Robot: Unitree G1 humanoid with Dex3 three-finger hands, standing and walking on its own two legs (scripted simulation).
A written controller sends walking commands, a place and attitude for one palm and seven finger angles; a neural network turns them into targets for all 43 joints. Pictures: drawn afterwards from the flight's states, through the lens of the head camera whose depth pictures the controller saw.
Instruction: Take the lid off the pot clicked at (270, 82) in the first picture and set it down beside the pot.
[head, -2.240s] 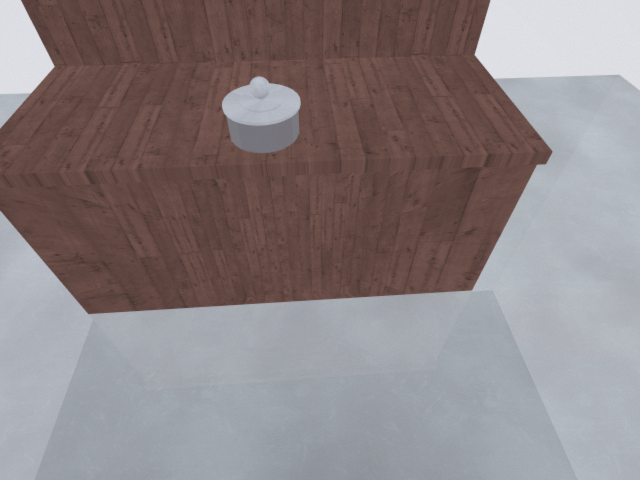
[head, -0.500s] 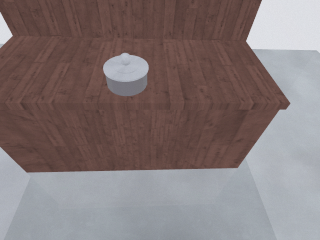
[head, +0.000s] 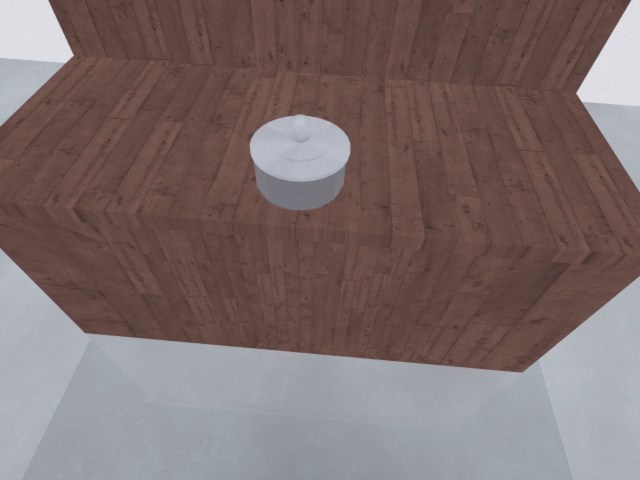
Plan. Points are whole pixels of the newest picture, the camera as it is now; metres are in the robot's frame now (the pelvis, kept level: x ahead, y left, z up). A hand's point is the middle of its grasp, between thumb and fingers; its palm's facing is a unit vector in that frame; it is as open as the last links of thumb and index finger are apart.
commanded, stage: take the last steps up to it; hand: left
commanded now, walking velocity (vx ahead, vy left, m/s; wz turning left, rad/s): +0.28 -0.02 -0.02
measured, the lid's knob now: (300, 128) +0.69 +0.11 +0.04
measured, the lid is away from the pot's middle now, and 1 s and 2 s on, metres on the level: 0.00 0.00 0.00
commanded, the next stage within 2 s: come to a stop and stand still in 0.34 s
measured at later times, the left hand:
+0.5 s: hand (227, 417) +0.22 +0.16 -0.15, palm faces +0.02 -0.97 -0.22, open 7.3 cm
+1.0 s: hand (205, 433) +0.20 +0.19 -0.17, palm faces -0.03 -0.96 -0.28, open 7.4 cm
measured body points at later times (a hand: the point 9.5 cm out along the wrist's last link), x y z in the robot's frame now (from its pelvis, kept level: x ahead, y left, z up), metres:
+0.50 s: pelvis +0.16 -0.02 +0.01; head +0.18 -0.03 +0.46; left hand +0.22 +0.21 -0.13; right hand +0.17 -0.25 -0.15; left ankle +0.16 +0.10 -0.67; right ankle +0.17 -0.12 -0.73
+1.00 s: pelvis +0.16 -0.01 +0.00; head +0.18 -0.02 +0.45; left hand +0.20 +0.24 -0.15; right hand +0.25 -0.25 -0.15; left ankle +0.25 +0.10 -0.72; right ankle +0.16 -0.14 -0.73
